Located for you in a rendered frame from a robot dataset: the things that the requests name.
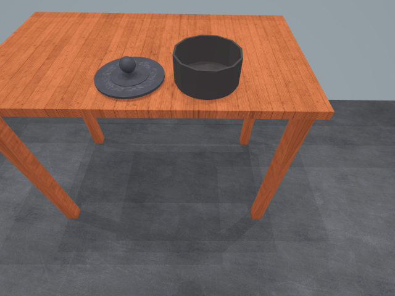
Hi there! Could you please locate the table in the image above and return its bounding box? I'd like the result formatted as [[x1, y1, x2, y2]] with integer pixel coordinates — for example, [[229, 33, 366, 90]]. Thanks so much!
[[0, 12, 335, 220]]

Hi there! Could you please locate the knob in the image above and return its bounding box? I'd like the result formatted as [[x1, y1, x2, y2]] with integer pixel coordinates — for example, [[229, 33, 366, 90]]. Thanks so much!
[[119, 56, 136, 73]]

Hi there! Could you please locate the lid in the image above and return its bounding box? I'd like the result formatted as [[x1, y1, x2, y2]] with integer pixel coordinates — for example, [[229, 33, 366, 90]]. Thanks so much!
[[94, 57, 165, 99]]

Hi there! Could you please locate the pot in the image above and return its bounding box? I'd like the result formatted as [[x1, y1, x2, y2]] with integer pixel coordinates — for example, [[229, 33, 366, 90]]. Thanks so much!
[[172, 35, 243, 100]]

